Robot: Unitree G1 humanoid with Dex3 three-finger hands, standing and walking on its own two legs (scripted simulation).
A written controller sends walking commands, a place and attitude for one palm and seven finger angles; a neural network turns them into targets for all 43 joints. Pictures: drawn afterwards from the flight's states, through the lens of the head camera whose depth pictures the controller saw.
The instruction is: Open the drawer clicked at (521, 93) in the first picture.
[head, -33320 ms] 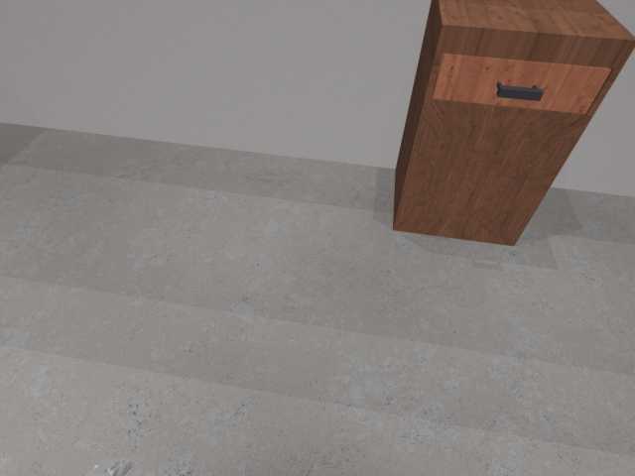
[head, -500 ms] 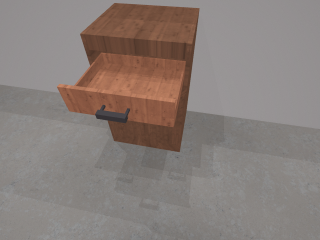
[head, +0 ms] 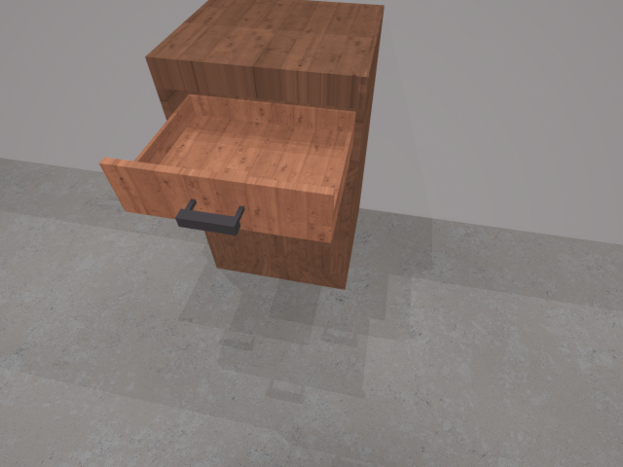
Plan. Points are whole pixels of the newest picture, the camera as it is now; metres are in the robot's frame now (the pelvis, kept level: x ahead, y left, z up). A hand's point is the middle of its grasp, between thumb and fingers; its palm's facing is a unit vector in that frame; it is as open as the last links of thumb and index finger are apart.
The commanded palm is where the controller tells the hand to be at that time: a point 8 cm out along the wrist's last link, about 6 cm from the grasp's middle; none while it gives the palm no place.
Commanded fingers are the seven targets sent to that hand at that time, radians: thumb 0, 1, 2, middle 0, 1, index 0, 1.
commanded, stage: look to check the result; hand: left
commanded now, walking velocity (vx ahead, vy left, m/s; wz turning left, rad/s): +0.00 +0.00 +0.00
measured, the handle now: (212, 214) +0.58 +0.24 -0.07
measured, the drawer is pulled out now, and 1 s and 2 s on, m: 0.30 0.30 0.30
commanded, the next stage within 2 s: stand and wait in 0.40 s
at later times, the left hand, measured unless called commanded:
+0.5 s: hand out of the picture +0.00 +0.16 -0.17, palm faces +0.05 -0.98 -0.20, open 7.4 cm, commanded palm none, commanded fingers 0.00 0.90 0.90 -0.20 -0.30 -0.20 -0.30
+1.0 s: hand out of the picture +0.02 +0.17 -0.17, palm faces +0.04 -0.98 -0.21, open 7.4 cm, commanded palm none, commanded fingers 0.00 0.90 0.90 -0.20 -0.30 -0.20 -0.30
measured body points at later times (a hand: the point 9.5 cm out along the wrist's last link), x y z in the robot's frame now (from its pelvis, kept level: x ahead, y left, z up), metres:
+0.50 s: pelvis +0.01 -0.01 +0.00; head +0.02 -0.02 +0.45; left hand +0.00 +0.21 -0.16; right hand -0.03 -0.20 -0.17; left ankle +0.00 +0.12 -0.74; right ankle +0.05 -0.07 -0.74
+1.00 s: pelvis +0.02 +0.00 +0.00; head +0.03 -0.01 +0.45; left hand +0.02 +0.22 -0.15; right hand -0.02 -0.21 -0.17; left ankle +0.00 +0.12 -0.74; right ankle +0.05 -0.07 -0.74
